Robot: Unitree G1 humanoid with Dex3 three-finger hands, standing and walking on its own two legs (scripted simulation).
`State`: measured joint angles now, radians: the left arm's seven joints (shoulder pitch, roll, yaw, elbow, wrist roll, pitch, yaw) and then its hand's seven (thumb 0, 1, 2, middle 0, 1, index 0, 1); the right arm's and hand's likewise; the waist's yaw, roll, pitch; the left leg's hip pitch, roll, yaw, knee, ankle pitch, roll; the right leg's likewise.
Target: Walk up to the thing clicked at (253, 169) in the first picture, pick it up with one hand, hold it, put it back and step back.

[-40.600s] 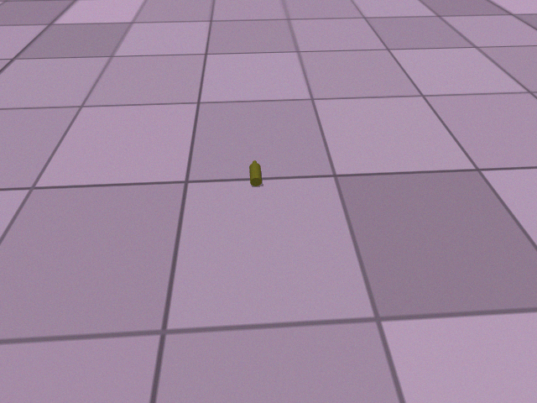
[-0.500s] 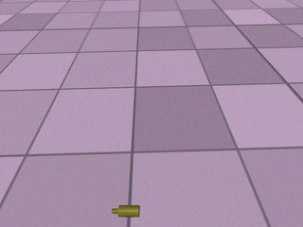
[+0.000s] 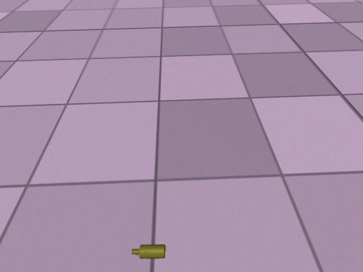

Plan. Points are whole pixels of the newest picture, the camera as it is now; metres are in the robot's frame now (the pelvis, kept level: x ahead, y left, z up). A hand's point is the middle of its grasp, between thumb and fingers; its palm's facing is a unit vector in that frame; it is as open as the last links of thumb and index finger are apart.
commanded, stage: stand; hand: left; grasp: from above
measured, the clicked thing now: (148, 251) +0.40 +0.19 -0.75
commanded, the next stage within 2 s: step back in 1.02 s
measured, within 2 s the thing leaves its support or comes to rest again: neither
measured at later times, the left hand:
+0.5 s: hand out of the picture +0.07 +0.25 -0.16, palm faces +0.02 -0.94 -0.34, open 7.4 cm
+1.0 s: hand out of the picture +0.07 +0.25 -0.16, palm faces +0.00 -0.94 -0.34, open 7.4 cm
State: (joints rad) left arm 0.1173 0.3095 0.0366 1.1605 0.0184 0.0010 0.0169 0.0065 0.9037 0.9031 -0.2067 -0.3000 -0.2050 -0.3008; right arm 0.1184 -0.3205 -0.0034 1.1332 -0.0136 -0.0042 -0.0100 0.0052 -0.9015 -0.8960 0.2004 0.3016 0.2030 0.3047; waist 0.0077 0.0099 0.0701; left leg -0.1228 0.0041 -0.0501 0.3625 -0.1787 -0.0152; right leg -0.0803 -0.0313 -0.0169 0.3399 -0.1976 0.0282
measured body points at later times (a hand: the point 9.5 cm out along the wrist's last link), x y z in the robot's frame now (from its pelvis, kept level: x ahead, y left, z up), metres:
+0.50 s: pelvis +0.00 +0.00 +0.00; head +0.01 +0.00 +0.45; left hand +0.07 +0.30 -0.13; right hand +0.08 -0.30 -0.13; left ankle +0.02 +0.13 -0.75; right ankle +0.00 -0.14 -0.75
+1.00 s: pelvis +0.00 +0.00 +0.00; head +0.01 +0.00 +0.45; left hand +0.07 +0.30 -0.13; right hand +0.07 -0.30 -0.13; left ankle +0.02 +0.13 -0.75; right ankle +0.00 -0.14 -0.75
